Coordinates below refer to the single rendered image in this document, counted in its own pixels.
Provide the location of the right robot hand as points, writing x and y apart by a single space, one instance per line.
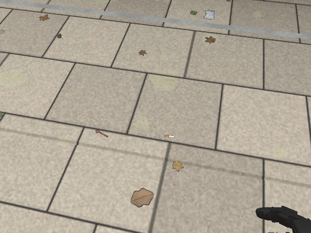
286 217

